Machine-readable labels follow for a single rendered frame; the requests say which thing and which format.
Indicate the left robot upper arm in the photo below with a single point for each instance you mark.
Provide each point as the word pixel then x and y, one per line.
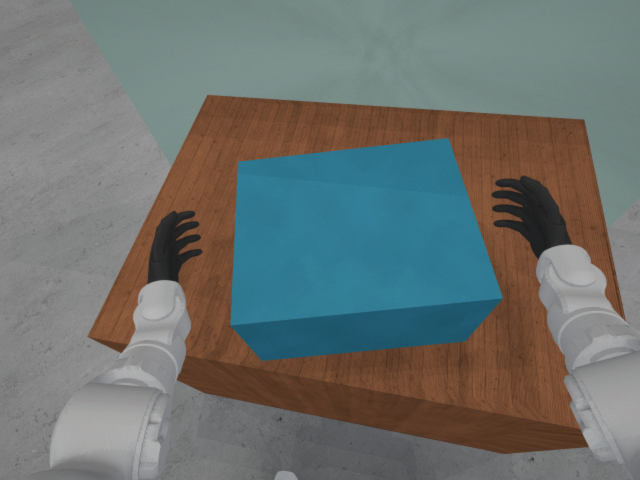
pixel 112 432

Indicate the pedestal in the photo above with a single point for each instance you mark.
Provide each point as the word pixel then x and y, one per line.
pixel 501 390

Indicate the left robot forearm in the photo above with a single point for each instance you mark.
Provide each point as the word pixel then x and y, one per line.
pixel 157 350

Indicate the right robot upper arm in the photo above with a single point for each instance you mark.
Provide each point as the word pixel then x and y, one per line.
pixel 606 404

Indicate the right robot forearm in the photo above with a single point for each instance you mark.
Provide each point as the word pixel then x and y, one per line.
pixel 580 318

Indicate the robot left hand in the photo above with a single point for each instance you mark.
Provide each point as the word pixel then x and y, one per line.
pixel 164 261

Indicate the carton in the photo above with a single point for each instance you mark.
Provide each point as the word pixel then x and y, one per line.
pixel 357 250

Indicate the robot right hand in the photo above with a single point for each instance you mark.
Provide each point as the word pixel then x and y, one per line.
pixel 543 225

